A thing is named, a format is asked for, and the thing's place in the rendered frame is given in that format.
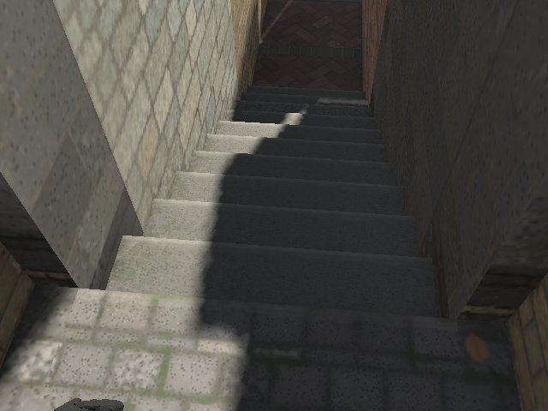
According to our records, stairs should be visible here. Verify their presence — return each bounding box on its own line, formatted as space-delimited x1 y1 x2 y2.
105 86 438 318

